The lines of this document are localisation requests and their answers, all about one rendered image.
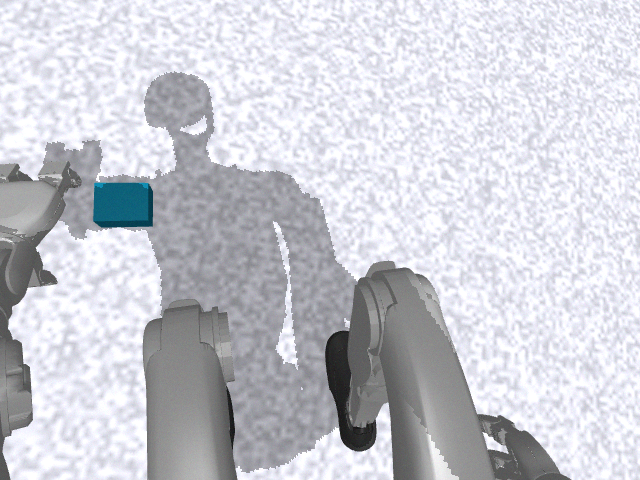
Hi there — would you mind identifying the right robot hand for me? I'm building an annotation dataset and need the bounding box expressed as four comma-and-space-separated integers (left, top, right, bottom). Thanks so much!
477, 414, 561, 480

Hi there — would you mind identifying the small box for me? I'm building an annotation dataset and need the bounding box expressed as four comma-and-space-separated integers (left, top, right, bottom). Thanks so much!
93, 183, 153, 228

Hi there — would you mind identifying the right robot foot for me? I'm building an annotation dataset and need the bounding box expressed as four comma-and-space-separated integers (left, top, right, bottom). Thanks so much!
325, 331, 376, 452

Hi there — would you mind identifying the left robot hand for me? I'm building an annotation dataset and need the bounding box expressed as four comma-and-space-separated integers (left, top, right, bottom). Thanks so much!
0, 161, 82, 288

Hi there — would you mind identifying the left robot arm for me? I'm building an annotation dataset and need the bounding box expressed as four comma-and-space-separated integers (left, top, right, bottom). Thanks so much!
0, 232, 37, 480

